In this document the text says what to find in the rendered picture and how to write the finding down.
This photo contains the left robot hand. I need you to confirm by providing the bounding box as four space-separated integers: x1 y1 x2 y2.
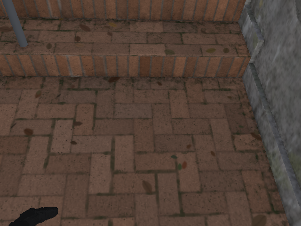
8 206 58 226

